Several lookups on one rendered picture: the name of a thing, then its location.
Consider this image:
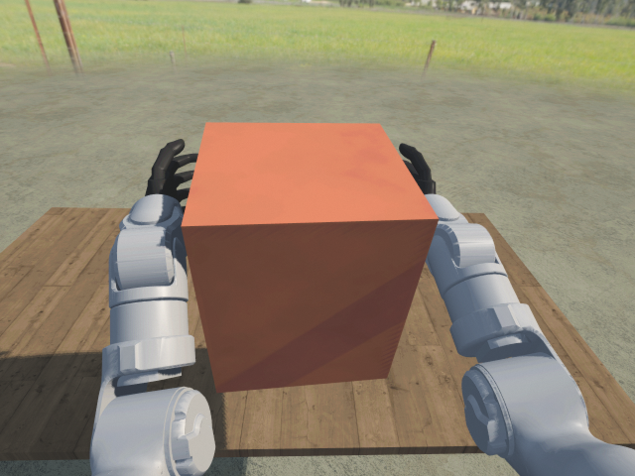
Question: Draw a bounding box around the left robot hand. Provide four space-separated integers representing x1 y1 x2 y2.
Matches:
145 139 198 213

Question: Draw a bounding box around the left robot upper arm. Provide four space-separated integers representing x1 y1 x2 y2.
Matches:
91 387 215 476

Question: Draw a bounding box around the left robot forearm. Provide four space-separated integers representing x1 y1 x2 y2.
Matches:
89 194 195 473

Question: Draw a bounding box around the carton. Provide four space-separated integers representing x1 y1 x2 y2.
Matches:
181 122 439 393

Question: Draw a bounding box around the table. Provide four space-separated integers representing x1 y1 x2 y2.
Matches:
0 207 635 461

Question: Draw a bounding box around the right robot hand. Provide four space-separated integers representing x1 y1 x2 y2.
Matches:
399 143 436 194

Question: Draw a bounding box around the right robot upper arm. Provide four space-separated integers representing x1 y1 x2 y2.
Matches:
461 352 635 476

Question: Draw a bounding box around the right robot forearm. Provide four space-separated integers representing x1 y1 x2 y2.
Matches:
424 194 589 427

